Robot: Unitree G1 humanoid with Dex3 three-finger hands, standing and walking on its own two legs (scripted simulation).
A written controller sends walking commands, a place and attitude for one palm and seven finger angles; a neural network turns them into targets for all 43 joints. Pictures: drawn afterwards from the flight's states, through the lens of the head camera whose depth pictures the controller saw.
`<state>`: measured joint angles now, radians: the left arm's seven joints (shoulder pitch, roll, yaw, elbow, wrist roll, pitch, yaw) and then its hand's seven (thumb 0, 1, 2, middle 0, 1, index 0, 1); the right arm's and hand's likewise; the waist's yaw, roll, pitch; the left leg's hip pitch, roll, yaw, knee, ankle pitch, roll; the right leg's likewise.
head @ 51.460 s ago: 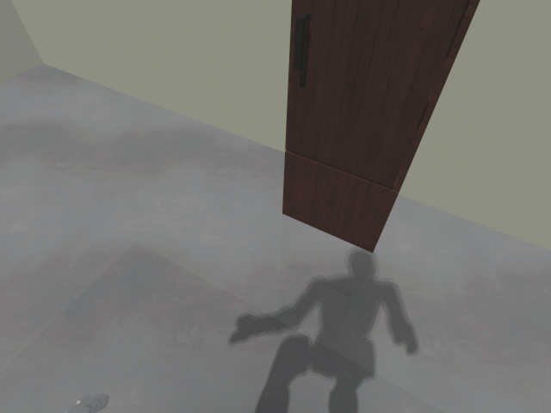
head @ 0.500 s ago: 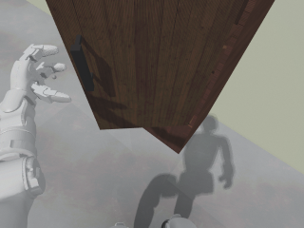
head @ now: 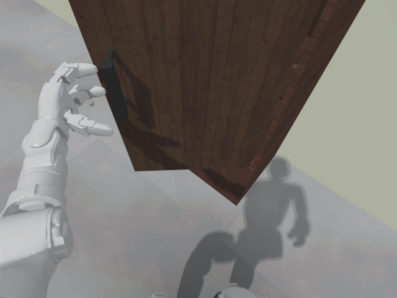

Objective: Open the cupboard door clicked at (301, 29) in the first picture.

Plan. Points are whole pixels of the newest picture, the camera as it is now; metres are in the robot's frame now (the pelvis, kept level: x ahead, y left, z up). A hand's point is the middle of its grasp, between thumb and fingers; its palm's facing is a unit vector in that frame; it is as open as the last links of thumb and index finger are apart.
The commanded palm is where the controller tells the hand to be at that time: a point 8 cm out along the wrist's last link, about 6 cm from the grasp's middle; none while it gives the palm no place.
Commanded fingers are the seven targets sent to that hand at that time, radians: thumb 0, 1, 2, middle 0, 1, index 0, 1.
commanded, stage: slide the fingers in behind the handle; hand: left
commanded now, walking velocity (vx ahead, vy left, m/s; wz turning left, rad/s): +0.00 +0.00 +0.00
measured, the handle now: (117, 86) +0.52 +0.16 +0.11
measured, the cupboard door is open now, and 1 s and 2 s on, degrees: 43 41 41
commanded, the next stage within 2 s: close the thumb around the handle in 1.28 s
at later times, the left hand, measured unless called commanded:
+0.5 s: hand (110, 102) +0.48 +0.17 +0.11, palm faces -0.02 -1.00 +0.00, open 14.1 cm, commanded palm +0.45 +0.21 +0.11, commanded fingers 0.00 -0.50 0.30 -0.30 -1.20 -0.30 -1.20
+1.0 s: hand (126, 103) +0.47 +0.13 +0.11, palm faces -0.02 -1.00 -0.01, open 14.0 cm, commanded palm +0.45 +0.19 +0.11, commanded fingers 0.00 -0.50 0.30 -0.30 -1.20 -0.30 -1.20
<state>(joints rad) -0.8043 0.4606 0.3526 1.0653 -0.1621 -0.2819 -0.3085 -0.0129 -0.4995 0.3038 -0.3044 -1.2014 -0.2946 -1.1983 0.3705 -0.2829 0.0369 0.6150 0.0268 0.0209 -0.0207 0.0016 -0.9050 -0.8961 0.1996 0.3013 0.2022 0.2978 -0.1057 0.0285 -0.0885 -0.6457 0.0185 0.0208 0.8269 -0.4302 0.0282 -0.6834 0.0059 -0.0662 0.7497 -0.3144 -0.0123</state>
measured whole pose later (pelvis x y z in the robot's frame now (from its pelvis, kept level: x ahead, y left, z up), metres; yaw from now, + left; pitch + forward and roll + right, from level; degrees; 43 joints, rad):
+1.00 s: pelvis -0.01 -0.01 +0.00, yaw +0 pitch +14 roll -1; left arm -0.84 0.34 0.28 1.08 -0.13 -0.31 -0.17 -0.01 -0.50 0.30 -0.30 -1.20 -0.30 -1.20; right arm 0.37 -0.28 0.02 0.65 0.02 -0.02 -0.01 0.00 -0.91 -0.90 0.20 0.30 0.20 0.30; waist -0.10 0.03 -0.08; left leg -0.63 0.02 0.03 0.81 -0.41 0.01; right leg -0.69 0.01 -0.06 0.76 -0.31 -0.03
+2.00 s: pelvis -0.01 -0.01 +0.00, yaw +0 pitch +13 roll -1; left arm -0.86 0.37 0.29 1.10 -0.13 -0.32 -0.19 0.00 0.67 0.81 -0.36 -1.31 -0.38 -1.32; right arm 0.38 -0.28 0.02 0.65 0.02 -0.04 -0.02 0.00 -0.91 -0.90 0.20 0.30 0.20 0.30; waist -0.11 0.03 -0.08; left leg -0.64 0.02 0.03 0.81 -0.41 0.02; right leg -0.70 0.01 -0.05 0.76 -0.30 -0.02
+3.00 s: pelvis +0.00 -0.03 +0.01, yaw +2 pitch +2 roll +0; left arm 0.13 -0.06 -0.30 -0.14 0.06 0.10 0.51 0.02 0.68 0.78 -0.33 -1.32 -0.36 -1.33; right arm 0.11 -0.15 0.03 0.54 -0.03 0.06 0.03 0.01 -0.91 -0.90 0.20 0.30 0.20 0.30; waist 0.02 0.05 -0.06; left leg -0.35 0.02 -0.01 0.72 -0.40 -0.01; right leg -0.41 0.01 -0.09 0.71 -0.34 -0.05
